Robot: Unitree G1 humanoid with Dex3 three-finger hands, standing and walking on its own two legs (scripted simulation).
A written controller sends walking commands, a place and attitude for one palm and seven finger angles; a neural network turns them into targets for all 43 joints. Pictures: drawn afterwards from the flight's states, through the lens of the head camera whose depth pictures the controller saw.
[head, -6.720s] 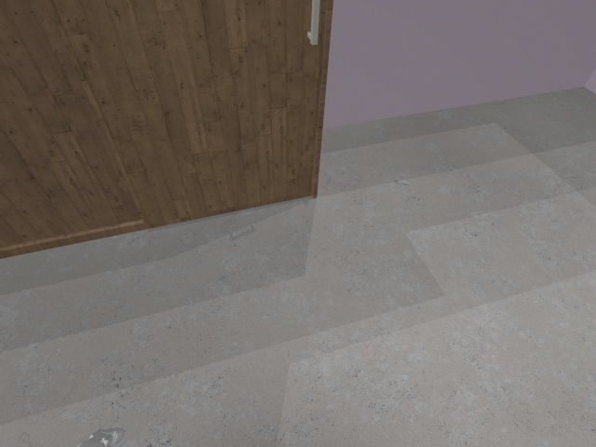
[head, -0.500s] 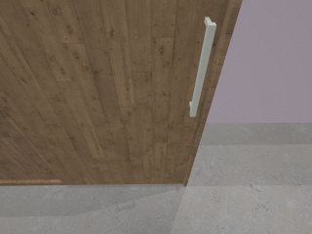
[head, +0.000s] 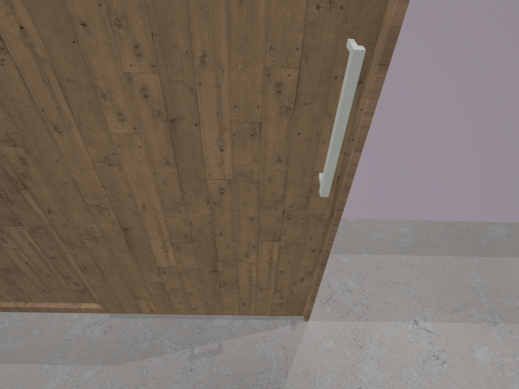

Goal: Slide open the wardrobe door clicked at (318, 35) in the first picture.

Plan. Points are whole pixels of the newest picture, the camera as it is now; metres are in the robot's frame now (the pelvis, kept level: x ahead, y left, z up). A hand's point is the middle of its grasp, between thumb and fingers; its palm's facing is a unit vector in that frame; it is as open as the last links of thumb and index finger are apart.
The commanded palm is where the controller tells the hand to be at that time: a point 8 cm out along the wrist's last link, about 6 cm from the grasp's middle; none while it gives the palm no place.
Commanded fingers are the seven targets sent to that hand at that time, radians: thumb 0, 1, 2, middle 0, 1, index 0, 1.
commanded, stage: look again from close up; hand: right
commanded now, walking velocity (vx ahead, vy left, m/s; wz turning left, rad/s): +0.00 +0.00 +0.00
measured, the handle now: (335, 128) +0.55 -0.10 +0.16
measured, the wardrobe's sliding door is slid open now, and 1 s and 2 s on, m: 0.00 0.00 0.00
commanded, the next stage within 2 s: none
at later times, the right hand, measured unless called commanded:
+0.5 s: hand out of the picture +0.01 -0.23 -0.15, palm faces -0.01 +0.95 -0.31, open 7.4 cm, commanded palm none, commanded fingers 0.00 -0.90 -0.90 0.20 0.30 0.20 0.30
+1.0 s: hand out of the picture +0.01 -0.20 -0.16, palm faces +0.01 +0.97 -0.23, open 7.4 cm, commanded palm none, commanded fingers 0.00 -0.90 -0.90 0.20 0.30 0.20 0.30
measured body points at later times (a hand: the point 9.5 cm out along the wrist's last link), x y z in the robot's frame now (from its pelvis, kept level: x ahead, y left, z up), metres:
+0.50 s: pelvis -0.03 +0.00 +0.01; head -0.04 +0.00 +0.46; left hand +0.00 +0.28 -0.13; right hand +0.01 -0.28 -0.13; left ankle +0.04 +0.14 -0.73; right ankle +0.00 -0.11 -0.73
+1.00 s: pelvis -0.01 +0.00 +0.01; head -0.01 -0.01 +0.46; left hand +0.03 +0.24 -0.14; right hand +0.01 -0.25 -0.14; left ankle +0.04 +0.14 -0.73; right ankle +0.00 -0.11 -0.73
